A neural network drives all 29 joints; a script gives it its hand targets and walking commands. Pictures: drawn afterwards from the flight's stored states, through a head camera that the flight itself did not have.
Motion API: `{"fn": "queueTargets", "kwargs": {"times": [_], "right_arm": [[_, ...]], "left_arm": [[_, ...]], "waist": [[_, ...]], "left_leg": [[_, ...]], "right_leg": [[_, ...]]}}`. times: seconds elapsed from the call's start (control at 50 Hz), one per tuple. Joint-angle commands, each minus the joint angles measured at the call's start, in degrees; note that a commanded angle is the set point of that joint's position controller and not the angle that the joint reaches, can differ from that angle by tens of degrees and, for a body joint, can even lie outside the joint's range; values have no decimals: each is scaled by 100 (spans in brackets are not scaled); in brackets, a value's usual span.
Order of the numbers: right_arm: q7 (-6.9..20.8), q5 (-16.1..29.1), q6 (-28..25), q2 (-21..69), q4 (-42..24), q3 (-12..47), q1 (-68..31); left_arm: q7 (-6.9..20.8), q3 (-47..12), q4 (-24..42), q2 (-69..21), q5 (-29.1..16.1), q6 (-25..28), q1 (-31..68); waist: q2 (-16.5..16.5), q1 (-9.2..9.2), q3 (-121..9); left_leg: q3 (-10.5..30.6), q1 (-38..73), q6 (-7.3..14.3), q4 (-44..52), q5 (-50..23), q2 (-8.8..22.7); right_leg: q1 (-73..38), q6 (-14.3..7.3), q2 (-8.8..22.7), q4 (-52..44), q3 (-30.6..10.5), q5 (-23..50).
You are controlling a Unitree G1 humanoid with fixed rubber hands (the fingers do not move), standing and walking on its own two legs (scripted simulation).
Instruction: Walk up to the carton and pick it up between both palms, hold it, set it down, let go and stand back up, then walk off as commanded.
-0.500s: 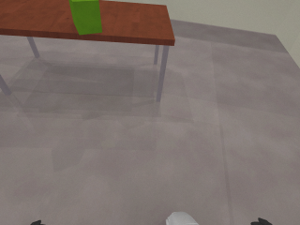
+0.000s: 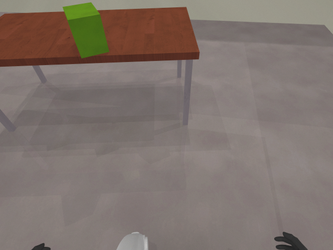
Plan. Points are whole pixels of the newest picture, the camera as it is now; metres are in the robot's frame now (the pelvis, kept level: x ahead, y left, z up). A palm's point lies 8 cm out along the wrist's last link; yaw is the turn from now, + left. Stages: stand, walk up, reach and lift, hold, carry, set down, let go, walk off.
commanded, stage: walk up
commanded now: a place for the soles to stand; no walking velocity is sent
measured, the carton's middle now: (86, 29) +1.24 +0.47 +0.01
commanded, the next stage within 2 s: none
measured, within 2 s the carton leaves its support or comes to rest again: neither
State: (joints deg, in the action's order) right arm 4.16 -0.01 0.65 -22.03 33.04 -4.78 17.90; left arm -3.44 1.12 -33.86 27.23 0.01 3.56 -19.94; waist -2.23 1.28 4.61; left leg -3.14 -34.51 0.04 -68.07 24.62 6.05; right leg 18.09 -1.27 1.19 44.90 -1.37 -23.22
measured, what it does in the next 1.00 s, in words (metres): walks ahead: left foot, then right foot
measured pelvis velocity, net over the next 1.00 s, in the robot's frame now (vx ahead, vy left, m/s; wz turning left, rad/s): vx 0.28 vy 0.08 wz -0.02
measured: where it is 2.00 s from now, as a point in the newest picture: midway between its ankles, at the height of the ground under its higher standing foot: (139, 204)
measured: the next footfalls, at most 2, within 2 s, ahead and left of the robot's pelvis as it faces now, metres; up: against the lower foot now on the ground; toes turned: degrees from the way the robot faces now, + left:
left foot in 0.14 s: +0.20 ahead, +0.17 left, +0.00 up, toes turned +7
right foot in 0.70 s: +0.35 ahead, -0.07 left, +0.00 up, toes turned -3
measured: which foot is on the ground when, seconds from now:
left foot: up 0.00-0.12, down 0.14-0.72, up 0.74-1.00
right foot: down 0.00-0.14, up 0.16-0.68, down 0.70-1.00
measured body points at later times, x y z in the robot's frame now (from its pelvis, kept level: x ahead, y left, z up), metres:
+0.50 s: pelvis +0.15 +0.10 +0.01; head +0.15 +0.13 +0.46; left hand +0.27 +0.42 -0.08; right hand +0.23 -0.23 -0.05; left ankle +0.16 +0.17 -0.71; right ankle +0.16 -0.09 -0.62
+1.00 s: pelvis +0.28 +0.08 +0.00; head +0.28 +0.07 +0.45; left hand +0.39 +0.42 -0.05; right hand +0.38 -0.22 -0.09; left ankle +0.33 +0.22 -0.65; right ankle +0.31 -0.07 -0.71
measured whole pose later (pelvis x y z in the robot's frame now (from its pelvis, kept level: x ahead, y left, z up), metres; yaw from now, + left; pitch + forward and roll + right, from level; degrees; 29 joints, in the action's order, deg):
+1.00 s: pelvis +0.28 +0.08 +0.00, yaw -1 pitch -4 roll +0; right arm 4.5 0.0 2.5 -22.5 33.0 -6.0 19.8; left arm -4.6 1.1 -33.8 27.5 0.0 3.1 -19.9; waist -2.6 0.5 4.7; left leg -2.0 -32.1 1.1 -67.9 26.1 4.9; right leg 19.1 -0.8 3.5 44.9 0.1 -22.0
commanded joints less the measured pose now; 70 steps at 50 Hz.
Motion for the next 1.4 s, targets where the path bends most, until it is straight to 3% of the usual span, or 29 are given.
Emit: {"fn": "queueTargets", "kwargs": {"times": [0.0, 0.04, 0.08, 0.1, 0.12, 0.14, 0.16, 0.2, 0.26, 0.4, 0.54, 0.6, 0.64, 0.66, 0.68, 0.7, 0.72, 0.76, 0.82, 1.02, 1.06, 1.08, 1.1, 1.12, 1.14, 1.16, 1.2, 1.24, 1.38], "right_arm": [[138, -243, -14, -1216, -1112, -363, -779], [137, -235, -58, -1166, -1056, -367, -623], [61, -232, -142, -1109, -632, -446, 575], [-45, -223, -223, -1355, -225, -561, 1457], [-174, -287, -251, -1912, -101, -726, 1869], [-219, -270, -250, -2257, -412, -695, 1391], [-228, -112, -216, -2096, -590, -653, 1021], [-309, -107, -176, -1825, -568, -565, 667], [-314, -150, -241, -1534, -574, -494, 519], [-309, -166, -207, -1511, -661, -484, 842], [-310, -203, -159, -1479, -592, -446, 1305], [-259, -219, -102, -1424, -681, -390, 920], [-211, -214, -61, -1374, -724, -333, 557], [-175, -209, -68, -1168, -705, -246, 553], [-168, -262, -85, -962, -762, -192, 509], [-163, -269, -76, -725, -974, -147, 414], [-184, -201, 75, -1354, -1167, -349, -204], [-137, -168, 162, -1489, -1203, -443, -290], [-65, -258, 119, -1251, -881, -454, 43], [177, -223, 134, -1221, -1118, -466, -579], [153, -230, 65, -1103, -951, -462, -65], [112, -205, 6, -1053, -648, -479, 675], [15, -187, -73, -1320, -235, -603, 1556], [-110, -240, -119, -1857, -84, -736, 1920], [-162, -235, -164, -2263, -407, -724, 1461], [-172, -109, -127, -2158, -591, -721, 1180], [-275, -123, -56, -1907, -622, -647, 719], [-302, -156, -88, -1628, -610, -556, 542], [-287, -219, -69, -1554, -603, -465, 861]], "left_arm": [[-111, 714, 519, 1682, 238, 193, -170], [-94, 693, 557, 1643, 245, 182, 40], [-58, 633, 551, 1450, 237, 97, 496], [-14, 511, 475, 1094, 250, 77, 223], [25, 298, 590, 484, 254, 88, 168], [-9, 326, 888, 461, -20, 60, 277], [-71, 455, 1039, 908, -28, -11, 590], [-12, 487, 616, 1228, -62, -135, 389], [98, 582, 253, 1178, -28, -184, -166], [142, 512, 306, 980, -30, -278, 142], [138, 352, 621, 828, -1, -146, 786], [144, 331, 628, 831, 48, -63, 702], [75, 421, 318, 773, 84, -3, -93], [7, 566, 140, 1014, 122, 11, -638], [-54, 722, 25, 1363, 146, 15, -1380], [-136, 883, 124, 1773, 169, 4, -1568], [-186, 840, 336, 1980, 159, -24, -1153], [-257, 779, 426, 1755, 208, 18, -802], [-217, 652, 332, 1458, 166, 94, -641], [-237, 764, 540, 1726, 282, 123, -85], [-212, 724, 544, 1646, 291, 105, 170], [-176, 665, 555, 1532, 270, 59, 504], [-134, 524, 483, 1165, 271, 11, 292], [-97, 263, 552, 528, 267, 18, 331], [-123, 288, 912, 436, 13, 9, 554], [-191, 411, 1053, 848, 3, -60, 754], [-125, 483, 633, 1206, -32, -152, 437], [-36, 534, 379, 1218, -18, -143, 87], [29, 441, 541, 968, -8, -178, 396]], "waist": [[773, 152, 149], [899, 36, 17], [755, -647, -546], [-199, -969, -1266], [-1639, -1235, -1186], [-2048, -956, -808], [-1072, -771, -212], [-118, -554, 504], [-523, -433, 258], [-465, -596, 414], [-651, -926, 316], [-817, -763, 193], [-504, -239, -244], [23, 108, -745], [632, 495, -1243], [1247, 446, -1225], [755, 495, -663], [546, 338, -34], [701, 76, 0], [1004, 66, 206], [1178, -226, -235], [991, -657, -439], [-176, -1016, -948], [-1452, -1241, -718], [-2075, -1032, -319], [-1172, -884, 76], [-304, -590, 561], [-425, -497, 361], [-685, -721, 414]], "left_leg": [[653, -567, 2, 1290, -786, 457], [560, 23, 35, 1869, -725, 376], [182, 2040, 120, 3187, -1009, 82], [320, 3535, 138, 3495, -868, -209], [1289, 3866, 188, 3695, 181, 415], [4018, 3209, 459, 5593, 1920, 1399], [4908, 2775, 594, 6263, 3180, 1953], [3360, 2332, 183, 5775, 2595, 1478], [2105, 2193, -113, 5620, 1650, 939], [1615, 2975, 107, 5532, 1016, 904], [1182, 3862, 642, 4743, -1731, 936], [688, 3122, 800, 4148, -2422, 743], [274, 2327, 690, 3226, -2328, 656], [41, 1816, 590, 2128, -2442, 501], [-111, 910, 454, 615, -1748, 154], [158, -124, 298, -267, 822, -445], [860, -663, 176, -874, 1184, -567], [1029, -1247, 82, -1218, 627, -317], [817, -688, 46, -552, 167, -22], [712, -357, 32, 1405, -314, 429], [489, 663, 83, 2212, -397, 267], [254, 1978, 85, 2998, -817, 107], [308, 3550, 40, 3372, -608, -254], [1250, 3642, 47, 3800, 292, 221], [3824, 2947, 317, 5502, 1400, 1217], [4759, 2553, 566, 6139, 2246, 1759], [3367, 2446, 379, 5569, 1873, 1358], [2437, 2433, 244, 5280, 688, 939], [1801, 3022, 798, 4918, -12, 863]], "right_leg": [[-474, -1302, 1564, -2296, -1940, -880], [-416, -1188, 1508, -1876, -1686, -356], [190, -817, 1205, -539, -791, 813], [687, -507, 738, 1476, -240, 1153], [1892, -239, 14, 2952, -111, -570], [2910, -67, -684, 3586, -590, -1328], [2986, -114, -457, 3840, -946, -805], [2867, -165, -63, 3558, -654, -70], [2038, 17, -8, 2838, -496, 412], [2296, 135, -93, 2103, -317, 733], [2562, 94, 82, 724, 157, 290], [1484, -1, 40, -211, 655, 139], [-260, -107, -221, -1217, 819, 868], [-1375, -227, -179, -1283, 450, 1090], [-2274, -534, 607, -1364, -904, 380], [-2447, -934, 2069, -2233, -3587, -247], [-1683, -1399, 2439, -3005, -4865, -1674], [-1782, -1626, 2156, -2604, -3836, -1293], [-878, -1173, 1605, -2384, -2308, -174], [-439, -1286, 1761, -2233, -1656, -1452], [-341, -1119, 1618, -1405, -1165, -335], [380, -850, 1373, -607, -520, 180], [1146, -563, 923, 1209, 15, 382], [2148, -303, 233, 2681, 180, -803], [3051, -62, -527, 3309, -377, -1476], [3014, -105, -359, 3510, -795, -1107], [2940, -156, 54, 3418, -547, -295], [2384, -95, 110, 2876, -367, 62], [2268, 36, 87, 1568, 73, -98]]}}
